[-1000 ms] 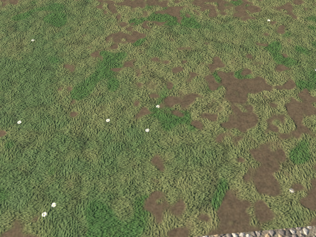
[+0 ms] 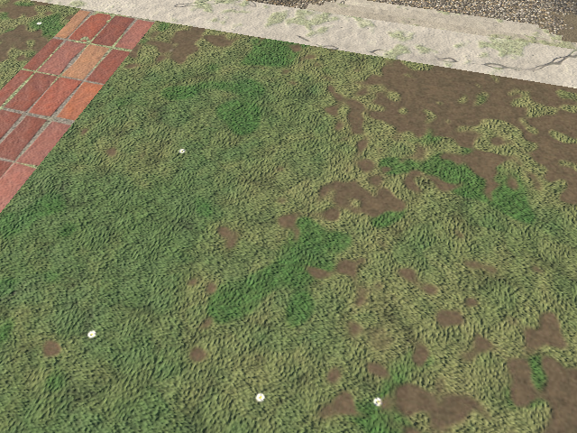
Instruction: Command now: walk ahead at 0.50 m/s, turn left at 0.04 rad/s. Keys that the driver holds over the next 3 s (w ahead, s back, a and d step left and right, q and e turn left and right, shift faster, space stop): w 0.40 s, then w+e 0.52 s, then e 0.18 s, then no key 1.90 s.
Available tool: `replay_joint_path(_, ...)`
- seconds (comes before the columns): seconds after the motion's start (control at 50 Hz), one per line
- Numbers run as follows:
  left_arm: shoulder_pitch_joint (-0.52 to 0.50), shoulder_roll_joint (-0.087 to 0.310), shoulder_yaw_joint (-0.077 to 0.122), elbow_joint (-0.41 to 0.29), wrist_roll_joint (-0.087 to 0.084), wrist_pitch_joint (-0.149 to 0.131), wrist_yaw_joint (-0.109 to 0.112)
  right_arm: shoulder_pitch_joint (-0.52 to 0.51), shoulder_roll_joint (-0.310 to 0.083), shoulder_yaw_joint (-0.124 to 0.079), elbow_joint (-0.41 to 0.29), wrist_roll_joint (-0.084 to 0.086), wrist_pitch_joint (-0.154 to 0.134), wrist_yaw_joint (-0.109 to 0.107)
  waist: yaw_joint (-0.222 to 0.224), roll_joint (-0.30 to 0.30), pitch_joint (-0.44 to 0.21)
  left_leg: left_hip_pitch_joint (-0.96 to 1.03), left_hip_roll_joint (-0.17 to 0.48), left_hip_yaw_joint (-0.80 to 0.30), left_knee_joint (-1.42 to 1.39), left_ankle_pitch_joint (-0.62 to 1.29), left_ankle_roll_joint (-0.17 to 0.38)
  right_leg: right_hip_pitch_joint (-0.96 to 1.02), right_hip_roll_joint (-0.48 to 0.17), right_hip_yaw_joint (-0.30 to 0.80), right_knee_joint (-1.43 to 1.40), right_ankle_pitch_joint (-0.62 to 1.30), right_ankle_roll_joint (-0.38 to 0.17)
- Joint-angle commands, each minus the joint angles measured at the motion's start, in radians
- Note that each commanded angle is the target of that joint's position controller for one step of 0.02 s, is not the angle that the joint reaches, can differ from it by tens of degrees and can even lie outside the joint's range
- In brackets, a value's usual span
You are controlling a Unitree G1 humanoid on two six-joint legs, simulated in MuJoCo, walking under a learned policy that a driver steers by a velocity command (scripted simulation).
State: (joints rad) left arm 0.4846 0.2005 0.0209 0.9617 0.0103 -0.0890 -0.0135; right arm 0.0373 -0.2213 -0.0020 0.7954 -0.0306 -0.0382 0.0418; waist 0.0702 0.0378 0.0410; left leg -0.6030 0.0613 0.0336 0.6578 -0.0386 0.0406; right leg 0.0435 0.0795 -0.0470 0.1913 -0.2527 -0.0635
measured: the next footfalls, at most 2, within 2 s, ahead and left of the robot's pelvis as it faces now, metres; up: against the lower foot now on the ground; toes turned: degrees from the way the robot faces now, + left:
left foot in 0.10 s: +0.22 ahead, +0.10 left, +0.00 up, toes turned +3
right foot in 0.70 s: +0.51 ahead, -0.06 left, +0.00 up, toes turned -11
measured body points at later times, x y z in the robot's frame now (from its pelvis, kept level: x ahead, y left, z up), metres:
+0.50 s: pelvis +0.25 +0.04 +0.00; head +0.27 +0.05 +0.45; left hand +0.40 +0.28 -0.13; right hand +0.19 -0.20 -0.14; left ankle +0.18 +0.10 -0.74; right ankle +0.41 -0.11 -0.68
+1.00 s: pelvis +0.52 -0.02 +0.00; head +0.54 -0.04 +0.45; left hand +0.58 +0.25 -0.13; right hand +0.61 -0.30 -0.12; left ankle +0.69 +0.13 -0.67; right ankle +0.47 -0.06 -0.74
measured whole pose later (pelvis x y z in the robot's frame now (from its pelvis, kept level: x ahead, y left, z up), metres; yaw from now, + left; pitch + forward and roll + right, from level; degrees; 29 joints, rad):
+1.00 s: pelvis +0.52 -0.02 +0.00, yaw -17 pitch +1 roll +0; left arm 0.38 0.25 0.07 0.94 0.00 -0.05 -0.01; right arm 0.10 -0.25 -0.04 0.81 -0.04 -0.04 0.01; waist 0.04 0.03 0.05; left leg -0.66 0.11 -0.05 0.89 -0.15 -0.04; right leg -0.11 0.14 0.07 0.31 -0.20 -0.13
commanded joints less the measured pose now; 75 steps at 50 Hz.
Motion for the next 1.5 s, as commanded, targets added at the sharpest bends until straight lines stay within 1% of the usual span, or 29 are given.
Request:
replay_joint_path(0.02, 0.043, 0.163, 0.033, -0.018, 0.006, -0.004, 0.012, -0.099, -0.071, -0.013, -0.083, 0.003, -0.018, -0.006, -0.022, -0.113, 0.049, 0.038, -0.028, 0.025, -0.068, -0.036, 0.025, -0.007, -0.301, 0.133, 0.002, 0.529, -0.116)
replay_joint_path(0.06, 0.022, 0.173, 0.035, -0.010, 0.008, 0.001, 0.019, -0.037, -0.085, -0.022, -0.064, 0.000, -0.026, -0.014, -0.060, -0.116, 0.019, 0.152, -0.064, 0.036, -0.123, -0.110, 0.056, 0.021, -0.305, 0.117, 0.102, 0.706, -0.099)
replay_joint_path(0.1, 0.010, 0.169, 0.031, -0.008, 0.003, 0.008, 0.019, 0.228, -0.130, -0.048, 0.028, -0.015, -0.044, -0.032, -0.166, -0.076, -0.128, 0.508, -0.083, 0.028, -0.203, -0.097, 0.108, -0.070, -0.245, 0.060, 0.414, 0.754, -0.066)
replay_joint_path(0.12, 0.000, 0.133, 0.018, -0.048, -0.002, 0.005, 0.018, 0.410, -0.213, -0.071, 0.057, -0.038, -0.051, -0.046, -0.227, 0.029, -0.260, 0.761, 0.155, -0.229, -0.214, -0.181, 0.166, -0.273, -0.193, 0.016, 0.711, 0.412, -0.046)
replay_joint_path(0.14, 0.117, 0.048, 0.004, -0.055, -0.027, 0.009, 0.013, 0.427, -0.278, -0.091, 0.066, -0.030, -0.039, -0.045, -0.165, 0.236, -0.348, 0.950, 0.385, -0.674, -0.329, -0.237, 0.300, -0.605, -0.017, -0.015, 1.034, -0.281, -0.012)
replay_joint_path(0.16, 0.030, 0.161, 0.033, -0.045, 0.005, 0.018, 0.020, 0.368, -0.209, -0.082, 0.061, 0.012, -0.029, -0.038, -0.163, 0.050, -0.236, 0.848, 0.326, -0.652, -0.372, -0.294, 0.268, -0.697, -0.071, 0.091, 1.080, -0.236, -0.026)
replay_joint_path(0.18, -0.047, 0.150, 0.036, -0.071, 0.004, 0.012, 0.012, 0.276, -0.161, -0.068, 0.052, 0.018, -0.031, -0.034, -0.125, 0.034, -0.109, 0.712, 0.282, -0.500, -0.400, -0.240, 0.239, -0.704, -0.110, 0.096, 1.048, -0.137, -0.030)
replay_joint_path(0.22, -0.083, 0.120, 0.032, -0.068, 0.012, 0.020, 0.003, 0.217, -0.103, -0.054, 0.057, 0.016, -0.046, -0.031, -0.073, 0.016, -0.030, 0.535, 0.192, -0.330, -0.462, -0.077, 0.185, -0.620, -0.160, 0.087, 0.955, -0.058, -0.016)
replay_joint_path(0.3, -0.098, 0.087, 0.030, -0.065, 0.028, 0.055, -0.018, 0.279, -0.099, -0.052, 0.111, 0.027, -0.071, -0.036, -0.033, 0.017, -0.015, 0.466, 0.135, -0.204, -0.525, 0.057, 0.172, -0.587, -0.176, 0.056, 0.887, 0.010, 0.022)
replay_joint_path(0.4, -0.308, 0.089, 0.029, -0.126, 0.021, 0.062, -0.021, 0.385, -0.100, -0.049, 0.162, 0.026, -0.066, -0.038, -0.073, 0.010, 0.042, 0.519, 0.111, -0.144, -0.562, 0.112, 0.158, -0.731, -0.198, 0.027, 0.729, 0.175, 0.052)
replay_joint_path(0.58, -0.516, 0.068, 0.008, -0.192, 0.014, 0.048, -0.024, 0.491, -0.094, -0.040, 0.229, 0.004, -0.064, -0.065, -0.124, 0.014, 0.083, 0.723, 0.158, 0.020, -0.501, 0.357, 0.116, -0.715, -0.117, -0.025, 0.451, 0.209, -0.022)
replay_joint_path(0.64, -0.443, 0.080, 0.018, -0.176, 0.019, 0.041, -0.017, 0.455, -0.124, -0.045, 0.231, 0.003, -0.061, -0.078, -0.075, 0.041, 0.027, 0.761, 0.169, 0.077, -0.322, 0.759, 0.096, -0.558, -0.043, -0.091, 0.405, 0.081, -0.079)
replay_joint_path(0.68, -0.218, 0.116, 0.042, -0.106, 0.025, 0.030, -0.008, 0.430, -0.154, -0.053, 0.222, 0.005, -0.048, -0.079, 0.021, 0.041, -0.098, 0.710, 0.155, 0.114, 0.005, 0.829, 0.079, -0.297, 0.017, -0.100, 0.322, 0.067, -0.132)
replay_joint_path(0.7, -0.058, 0.182, 0.069, -0.063, 0.042, 0.026, -0.001, 0.403, -0.154, -0.051, 0.193, 0.011, -0.049, -0.078, 0.091, 0.001, -0.181, 0.503, 0.132, 0.130, 0.267, 0.577, 0.056, -0.046, -0.091, 0.062, 0.290, 0.039, -0.190)
replay_joint_path(0.72, -0.006, 0.298, 0.105, -0.070, 0.044, 0.034, 0.010, 0.451, -0.066, -0.036, 0.138, 0.032, -0.058, -0.056, 0.055, -0.234, -0.288, 0.078, -0.070, 0.143, 0.696, -0.183, 0.002, 0.264, -0.396, 0.590, 0.237, 0.050, -0.365)
replay_joint_path(0.74, -0.040, 0.272, 0.100, -0.062, 0.002, 0.046, 0.000, 0.372, -0.130, -0.053, 0.121, 0.011, -0.068, -0.050, 0.044, -0.122, -0.298, -0.068, -0.105, -0.059, 0.790, -0.443, 0.014, 0.271, -0.422, 0.779, 0.121, 0.079, -0.377)
replay_joint_path(0.76, -0.125, 0.252, 0.095, -0.071, -0.008, 0.051, 0.001, 0.289, -0.126, -0.054, 0.082, 0.014, -0.079, -0.043, 0.006, -0.091, -0.139, -0.132, -0.038, -0.089, 0.746, -0.345, 0.019, 0.127, -0.393, 0.618, 0.093, 0.075, -0.338)
replay_joint_path(0.8, -0.210, 0.166, 0.075, -0.084, -0.005, 0.047, 0.002, 0.263, -0.113, -0.054, 0.074, 0.009, -0.079, -0.043, -0.063, -0.002, -0.010, -0.042, 0.021, -0.078, 0.593, -0.262, 0.000, -0.114, -0.309, 0.446, 0.040, 0.230, -0.259)
replay_joint_path(0.9, -0.166, 0.186, 0.075, -0.074, -0.012, 0.019, 0.009, 0.220, -0.076, -0.048, 0.028, -0.019, -0.009, -0.033, -0.100, -0.059, -0.010, 0.034, 0.036, -0.040, 0.391, -0.192, -0.073, -0.262, -0.195, 0.305, 0.000, 0.366, -0.221)
replay_joint_path(1.08, -0.020, 0.197, 0.076, -0.078, -0.001, 0.061, 0.030, -0.046, -0.091, -0.032, -0.087, 0.011, -0.009, -0.041, 0.003, -0.129, -0.046, 0.015, -0.071, -0.027, 0.055, -0.022, -0.075, -0.092, -0.150, 0.312, 0.194, 0.811, -0.099)
replay_joint_path(1.16, -0.098, 0.210, 0.081, -0.115, 0.010, 0.063, 0.044, 0.095, -0.144, -0.041, -0.046, 0.012, -0.030, -0.056, -0.064, -0.145, -0.077, 0.244, -0.103, -0.062, -0.155, -0.037, -0.020, -0.086, -0.147, 0.361, 0.344, 0.824, -0.051)
replay_joint_path(1.18, -0.126, 0.214, 0.081, -0.121, -0.003, 0.054, 0.039, 0.185, -0.154, -0.045, -0.020, 0.007, -0.044, -0.064, -0.117, -0.117, -0.102, 0.377, -0.088, -0.059, -0.271, 0.100, 0.004, -0.113, -0.113, 0.344, 0.458, 0.791, -0.028)
replay_joint_path(1.2, -0.116, 0.174, 0.069, -0.154, -0.019, 0.040, 0.033, 0.283, -0.204, -0.054, -0.013, -0.006, -0.060, -0.074, -0.140, -0.023, -0.209, 0.606, 0.092, -0.195, -0.236, 0.432, 0.051, -0.226, -0.065, 0.312, 0.659, 0.500, -0.001)
replay_joint_path(1.22, 0.059, 0.094, 0.059, -0.146, -0.040, 0.044, 0.043, 0.278, -0.257, -0.060, -0.033, -0.004, -0.050, -0.070, -0.057, 0.196, -0.327, 0.817, 0.390, -0.472, -0.135, 1.060, 0.206, -0.421, 0.103, 0.187, 0.948, -0.406, 0.018)
replay_joint_path(1.24, 0.129, 0.166, 0.068, -0.115, -0.014, 0.063, 0.054, 0.285, -0.235, -0.067, -0.037, 0.027, -0.028, -0.061, -0.051, 0.153, -0.409, 0.778, 0.431, -0.605, -0.169, 0.931, 0.292, -0.475, 0.079, 0.173, 1.069, -0.437, 0.015)
replay_joint_path(1.26, 0.058, 0.189, 0.073, -0.092, 0.009, 0.082, 0.051, 0.209, -0.155, -0.050, -0.057, 0.034, -0.021, -0.059, -0.045, 0.027, -0.291, 0.645, 0.357, -0.526, -0.229, 0.661, 0.273, -0.490, 0.043, 0.194, 1.101, -0.341, 0.028)
replay_joint_path(1.3, -0.078, 0.163, 0.067, -0.118, 0.016, 0.103, 0.032, 0.123, -0.080, -0.020, -0.059, 0.021, -0.013, -0.062, -0.040, 0.020, -0.136, 0.465, 0.215, -0.330, -0.319, 0.427, 0.183, -0.477, -0.001, 0.187, 0.991, -0.249, 0.056)
replay_joint_path(1.38, -0.057, 0.122, 0.051, -0.092, 0.007, 0.139, 0.022, 0.133, -0.103, -0.020, -0.015, 0.009, -0.014, -0.061, -0.013, 0.087, -0.133, 0.351, 0.126, -0.186, -0.364, 0.339, 0.148, -0.331, 0.005, 0.133, 0.813, -0.191, 0.082)
replay_joint_path(1.5, -0.166, 0.124, 0.028, -0.080, 0.007, 0.157, 0.032, 0.164, -0.153, -0.036, 0.022, 0.007, 0.021, -0.058, -0.056, 0.136, -0.085, 0.300, 0.124, -0.250, -0.446, -0.266, 0.148, -0.255, -0.027, 0.062, 0.488, -0.172, 0.057)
